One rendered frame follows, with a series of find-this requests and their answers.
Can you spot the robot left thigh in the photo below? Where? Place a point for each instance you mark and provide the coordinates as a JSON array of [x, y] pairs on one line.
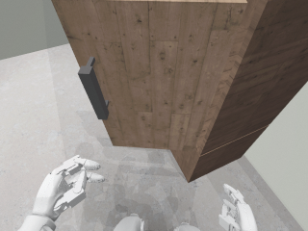
[[131, 224]]

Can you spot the cupboard door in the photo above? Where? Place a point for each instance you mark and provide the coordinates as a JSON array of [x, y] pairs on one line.
[[158, 62]]

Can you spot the left robot shin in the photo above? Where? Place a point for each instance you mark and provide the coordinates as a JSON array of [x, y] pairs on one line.
[[134, 215]]

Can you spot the right robot hand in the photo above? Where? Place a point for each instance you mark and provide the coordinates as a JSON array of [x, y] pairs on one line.
[[240, 218]]

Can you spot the left robot forearm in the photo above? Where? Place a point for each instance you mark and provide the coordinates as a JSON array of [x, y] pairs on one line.
[[37, 222]]

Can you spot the handle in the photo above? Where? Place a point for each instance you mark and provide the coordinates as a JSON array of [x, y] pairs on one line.
[[90, 83]]

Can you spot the left robot hand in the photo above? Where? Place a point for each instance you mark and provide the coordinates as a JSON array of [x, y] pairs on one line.
[[49, 201]]

